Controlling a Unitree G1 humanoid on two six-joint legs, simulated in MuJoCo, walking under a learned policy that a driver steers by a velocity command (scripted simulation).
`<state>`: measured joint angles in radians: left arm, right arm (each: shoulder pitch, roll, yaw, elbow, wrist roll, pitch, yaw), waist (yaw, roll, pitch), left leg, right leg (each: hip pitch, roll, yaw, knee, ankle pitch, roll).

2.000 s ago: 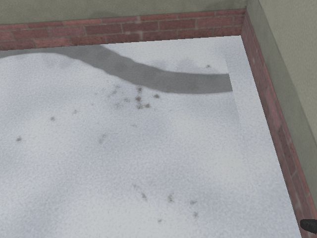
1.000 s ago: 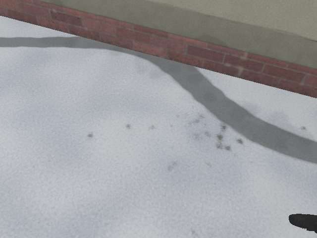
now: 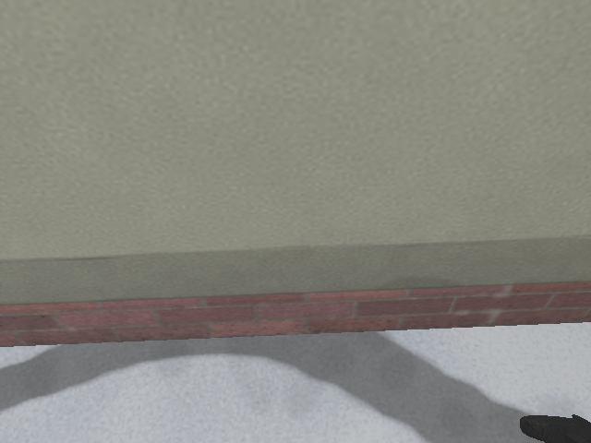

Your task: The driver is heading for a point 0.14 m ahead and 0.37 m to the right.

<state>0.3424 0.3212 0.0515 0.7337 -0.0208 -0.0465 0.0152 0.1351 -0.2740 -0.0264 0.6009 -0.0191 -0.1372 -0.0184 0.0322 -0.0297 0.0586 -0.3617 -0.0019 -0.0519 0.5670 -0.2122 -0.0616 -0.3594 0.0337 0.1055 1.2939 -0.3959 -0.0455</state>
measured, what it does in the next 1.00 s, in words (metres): walks ahead, turning right: right foot, then left foot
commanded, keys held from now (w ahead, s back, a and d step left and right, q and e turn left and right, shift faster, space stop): w+e+shift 0.72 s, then w+shift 0.28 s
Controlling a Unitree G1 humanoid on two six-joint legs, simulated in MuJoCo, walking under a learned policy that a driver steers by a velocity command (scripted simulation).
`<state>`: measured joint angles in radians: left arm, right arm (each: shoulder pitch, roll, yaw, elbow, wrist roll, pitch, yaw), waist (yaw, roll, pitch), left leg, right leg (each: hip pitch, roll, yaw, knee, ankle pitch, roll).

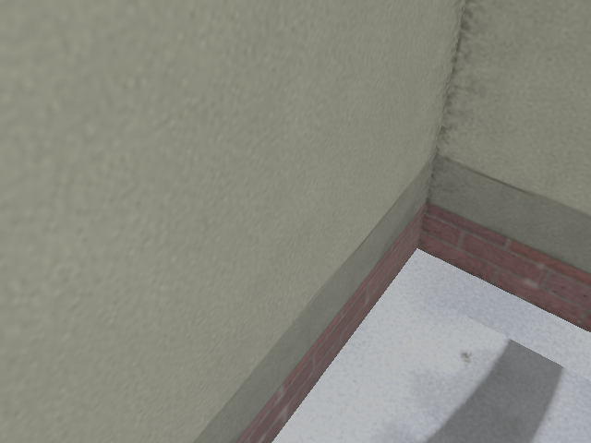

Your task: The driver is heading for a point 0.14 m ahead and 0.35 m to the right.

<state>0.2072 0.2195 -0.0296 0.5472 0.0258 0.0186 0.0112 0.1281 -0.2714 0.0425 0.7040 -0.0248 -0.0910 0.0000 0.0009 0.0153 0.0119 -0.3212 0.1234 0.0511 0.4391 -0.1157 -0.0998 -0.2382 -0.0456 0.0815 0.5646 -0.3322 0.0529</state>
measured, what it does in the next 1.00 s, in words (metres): walks ahead, turning right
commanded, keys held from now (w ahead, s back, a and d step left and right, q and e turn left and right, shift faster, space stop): w+shift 0.22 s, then w+e+shift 0.64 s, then shift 0.14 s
